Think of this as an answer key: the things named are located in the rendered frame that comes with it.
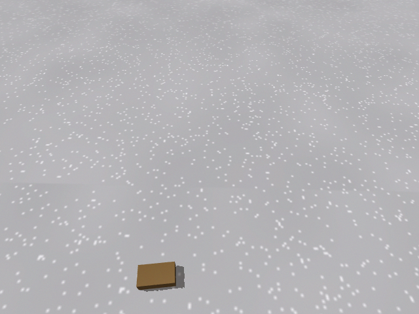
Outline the carton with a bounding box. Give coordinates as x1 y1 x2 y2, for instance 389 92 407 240
136 262 176 290

